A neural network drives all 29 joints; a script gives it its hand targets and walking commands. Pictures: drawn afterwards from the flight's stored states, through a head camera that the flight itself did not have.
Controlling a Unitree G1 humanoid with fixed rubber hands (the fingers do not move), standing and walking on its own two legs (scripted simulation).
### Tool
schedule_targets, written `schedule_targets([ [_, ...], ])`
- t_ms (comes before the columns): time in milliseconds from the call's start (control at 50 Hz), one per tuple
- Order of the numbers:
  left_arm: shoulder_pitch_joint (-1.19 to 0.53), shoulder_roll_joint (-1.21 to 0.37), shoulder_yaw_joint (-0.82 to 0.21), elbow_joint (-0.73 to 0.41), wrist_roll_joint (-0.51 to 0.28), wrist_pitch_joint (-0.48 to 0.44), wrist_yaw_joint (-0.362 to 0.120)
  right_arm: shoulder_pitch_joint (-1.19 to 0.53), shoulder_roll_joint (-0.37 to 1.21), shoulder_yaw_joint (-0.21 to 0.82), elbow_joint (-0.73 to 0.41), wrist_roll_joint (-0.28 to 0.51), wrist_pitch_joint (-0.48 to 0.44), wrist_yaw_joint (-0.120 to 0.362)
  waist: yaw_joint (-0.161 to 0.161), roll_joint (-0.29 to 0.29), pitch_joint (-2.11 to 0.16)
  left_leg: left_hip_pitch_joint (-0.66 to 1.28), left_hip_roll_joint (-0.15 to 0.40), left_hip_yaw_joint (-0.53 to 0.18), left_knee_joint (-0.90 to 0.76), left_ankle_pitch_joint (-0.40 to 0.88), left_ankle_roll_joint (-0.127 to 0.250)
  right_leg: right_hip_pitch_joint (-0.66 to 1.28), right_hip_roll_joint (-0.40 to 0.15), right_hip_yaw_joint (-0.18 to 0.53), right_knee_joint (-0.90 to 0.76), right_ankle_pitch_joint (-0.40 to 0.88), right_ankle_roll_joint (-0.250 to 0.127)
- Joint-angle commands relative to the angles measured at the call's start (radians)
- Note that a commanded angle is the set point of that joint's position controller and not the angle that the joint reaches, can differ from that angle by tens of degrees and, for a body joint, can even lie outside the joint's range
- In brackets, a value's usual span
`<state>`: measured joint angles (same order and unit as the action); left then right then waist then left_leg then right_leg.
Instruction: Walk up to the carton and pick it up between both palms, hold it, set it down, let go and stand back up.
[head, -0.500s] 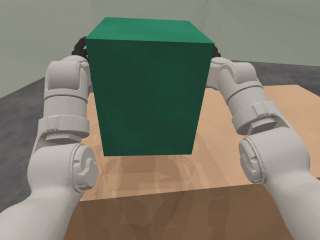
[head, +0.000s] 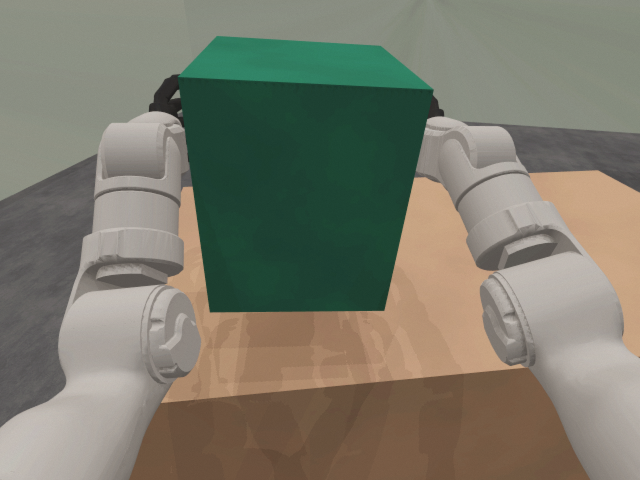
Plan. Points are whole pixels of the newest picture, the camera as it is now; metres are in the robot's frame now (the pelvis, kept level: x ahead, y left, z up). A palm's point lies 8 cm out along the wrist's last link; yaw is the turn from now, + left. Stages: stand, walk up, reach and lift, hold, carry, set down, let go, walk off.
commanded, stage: hold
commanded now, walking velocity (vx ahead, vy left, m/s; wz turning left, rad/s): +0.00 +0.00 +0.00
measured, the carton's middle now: (299, 171) +0.37 +0.01 +0.29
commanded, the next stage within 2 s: none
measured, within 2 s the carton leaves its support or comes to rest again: neither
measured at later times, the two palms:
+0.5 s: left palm (166, 137) +0.37 +0.15 +0.34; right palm (426, 140) +0.37 -0.14 +0.33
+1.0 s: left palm (165, 131) +0.37 +0.15 +0.34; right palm (426, 136) +0.37 -0.14 +0.33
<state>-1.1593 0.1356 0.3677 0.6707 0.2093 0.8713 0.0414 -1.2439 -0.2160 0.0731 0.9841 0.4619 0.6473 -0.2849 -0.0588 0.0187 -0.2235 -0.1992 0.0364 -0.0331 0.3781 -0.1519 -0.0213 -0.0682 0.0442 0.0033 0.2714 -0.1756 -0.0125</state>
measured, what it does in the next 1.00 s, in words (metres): stands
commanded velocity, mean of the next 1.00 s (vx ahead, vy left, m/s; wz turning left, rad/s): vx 0.00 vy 0.00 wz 0.00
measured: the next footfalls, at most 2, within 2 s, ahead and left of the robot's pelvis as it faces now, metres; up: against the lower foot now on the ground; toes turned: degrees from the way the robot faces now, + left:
none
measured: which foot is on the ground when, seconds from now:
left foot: down 0.00-1.00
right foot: down 0.00-1.00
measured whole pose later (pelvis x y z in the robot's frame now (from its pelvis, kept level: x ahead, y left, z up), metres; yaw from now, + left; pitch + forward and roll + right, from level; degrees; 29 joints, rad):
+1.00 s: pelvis +0.00 +0.00 +0.00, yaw +0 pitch -1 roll -2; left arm -1.19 0.14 0.37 0.70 0.21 0.87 0.04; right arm -1.27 -0.22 0.06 1.01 0.46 0.66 -0.29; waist -0.06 0.02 -0.23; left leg -0.20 0.03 -0.05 0.38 -0.15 -0.02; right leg -0.07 0.05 0.02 0.27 -0.17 -0.01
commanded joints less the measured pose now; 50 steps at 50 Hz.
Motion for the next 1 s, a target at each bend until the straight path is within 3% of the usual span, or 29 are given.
schedule_targets([
  [0,-0.716,-0.597,-0.237,-0.126,-0.158,-0.086,-0.149,-0.776,0.627,0.066,-0.273,0.142,-0.009,0.136,0.001,0.011,-0.232,0.186,-0.046,-0.007,-0.026,0.148,-0.018,-0.042,0.033,0.029,-0.045,0.123,0.052],
  [40,-0.717,-0.623,-0.26,-0.1,-0.168,-0.084,-0.15,-0.819,0.613,0.052,-0.311,0.134,-0.018,0.137,-0.012,0.033,-0.251,0.179,-0.049,-0.01,-0.017,0.149,-0.027,-0.036,0.032,0.034,-0.052,0.125,0.044],
  [60,-0.714,-0.628,-0.274,-0.141,-0.179,-0.089,-0.15,-0.827,0.644,0.076,-0.367,0.145,-0.025,0.132,-0.011,0.023,-0.306,0.194,-0.057,-0.009,0.004,0.203,-0.025,-0.004,0.031,0.036,-0.041,0.198,0.053],
  [120,-0.714,-0.619,-0.279,-0.143,-0.178,-0.086,-0.152,-0.779,0.636,0.071,-0.31,0.15,-0.008,0.123,-0.03,0.036,-0.273,0.197,-0.057,-0.009,0.006,0.207,-0.031,-0.018,0.027,0.037,-0.036,0.217,0.06],
  [160,-0.719,-0.613,-0.275,-0.189,-0.181,-0.089,-0.152,-0.754,0.652,0.086,-0.307,0.168,-0.002,0.123,-0.022,0.034,-0.296,0.217,-0.055,-0.011,0.01,0.246,-0.033,-0.002,0.032,0.034,-0.029,0.24,0.062],
  [200,-0.685,-0.573,-0.232,-0.151,-0.159,-0.081,-0.156,-0.774,0.647,0.102,-0.327,0.169,-0.005,0.122,0.006,-0.006,-0.285,0.203,-0.061,-0.007,0.0,0.226,-0.016,0.016,0.029,0.033,-0.04,0.22,0.066],
  [240,-0.685,-0.616,-0.273,-0.158,-0.166,-0.083,-0.153,-0.779,0.638,0.09,-0.342,0.158,-0.015,0.124,-0.008,0.031,-0.278,0.209,-0.052,-0.012,0.007,0.242,-0.032,-0.005,0.035,0.03,-0.036,0.22,0.054],
  [280,-0.679,-0.62,-0.28,-0.167,-0.17,-0.08,-0.154,-0.77,0.639,0.088,-0.345,0.16,-0.013,0.122,-0.017,0.031,-0.287,0.212,-0.055,-0.012,0.01,0.245,-0.033,-0.002,0.033,0.035,-0.036,0.234,0.055],
  [380,-0.715,-0.601,-0.256,-0.171,-0.163,-0.075,-0.147,-0.783,0.639,0.087,-0.314,0.161,-0.006,0.129,0.005,0.024,-0.259,0.211,-0.051,-0.007,0.0,0.233,-0.025,-0.018,0.035,0.03,-0.036,0.202,0.058],
  [500,-0.748,-0.629,-0.286,-0.194,-0.186,-0.081,-0.144,-0.797,0.646,0.079,-0.33,0.161,-0.01,0.132,-0.007,0.037,-0.294,0.198,-0.048,-0.012,0.002,0.216,-0.033,-0.021,0.039,0.03,-0.032,0.182,0.051],
  [540,-0.716,-0.616,-0.268,-0.152,-0.184,-0.083,-0.141,-0.808,0.65,0.091,-0.35,0.163,-0.008,0.13,0.003,0.006,-0.291,0.197,-0.056,-0.01,0.006,0.203,-0.021,-0.023,0.033,0.037,-0.038,0.184,0.057],
  [580,-0.726,-0.64,-0.286,-0.162,-0.187,-0.085,-0.135,-0.796,0.642,0.075,-0.336,0.162,-0.009,0.134,-0.011,0.047,-0.295,0.192,-0.046,-0.016,-0.004,0.187,-0.03,-0.023,0.038,0.034,-0.033,0.164,0.048],
  [600,-0.703,-0.621,-0.246,-0.097,-0.157,-0.077,-0.136,-0.784,0.621,0.062,-0.27,0.147,0.0,0.138,0.005,0.037,-0.232,0.171,-0.047,-0.011,-0.021,0.141,-0.023,-0.046,0.034,0.039,-0.044,0.113,0.045],
  [620,-0.723,-0.606,-0.24,-0.12,-0.164,-0.085,-0.14,-0.789,0.641,0.063,-0.281,0.14,-0.004,0.138,0.005,0.005,-0.256,0.166,-0.05,-0.01,-0.021,0.144,-0.014,-0.027,0.031,0.041,-0.043,0.131,0.051],
  [680,-0.754,-0.599,-0.233,-0.113,-0.164,-0.092,-0.146,-0.806,0.626,0.042,-0.248,0.135,-0.005,0.142,0.006,0.017,-0.247,0.161,-0.046,-0.011,-0.023,0.145,-0.023,-0.039,0.033,0.038,-0.046,0.113,0.044],
  [780,-0.7,-0.601,-0.255,-0.119,-0.166,-0.083,-0.153,-0.776,0.611,0.056,-0.285,0.159,-0.007,0.125,-0.024,0.046,-0.289,0.213,-0.056,-0.012,0.005,0.224,-0.039,-0.003,0.03,0.041,-0.041,0.229,0.053],
  [880,-0.719,-0.597,-0.252,-0.149,-0.169,-0.087,-0.151,-0.794,0.632,0.07,-0.313,0.158,-0.005,0.126,0.0,0.016,-0.287,0.202,-0.05,-0.014,-0.004,0.212,-0.03,-0.011,0.035,0.033,-0.04,0.176,0.056],
  [900,-0.744,-0.611,-0.271,-0.155,-0.18,-0.086,-0.147,-0.797,0.623,0.053,-0.299,0.159,-0.004,0.131,-0.015,0.042,-0.287,0.192,-0.047,-0.016,-0.006,0.202,-0.036,-0.023,0.038,0.031,-0.04,0.158,0.049],
  [920,-0.734,-0.624,-0.27,-0.126,-0.176,-0.081,-0.145,-0.82,0.621,0.052,-0.32,0.153,-0.011,0.133,-0.008,0.047,-0.281,0.182,-0.05,-0.015,-0.002,0.193,-0.035,-0.026,0.035,0.035,-0.044,0.155,0.045],
  [960,-0.72,-0.582,-0.213,-0.074,-0.154,-0.086,-0.146,-0.822,0.629,0.06,-0.28,0.144,-0.003,0.133,0.016,-0.006,-0.237,0.166,-0.054,-0.011,-0.019,0.147,-0.012,-0.037,0.027,0.041,-0.056,0.116,0.054],
  [980,-0.734,-0.595,-0.229,-0.093,-0.164,-0.092,-0.146,-0.819,0.632,0.055,-0.286,0.145,-0.009,0.135,0.008,0.008,-0.269,0.169,-0.051,-0.014,-0.018,0.147,-0.016,-0.032,0.028,0.044,-0.051,0.122,0.05],
])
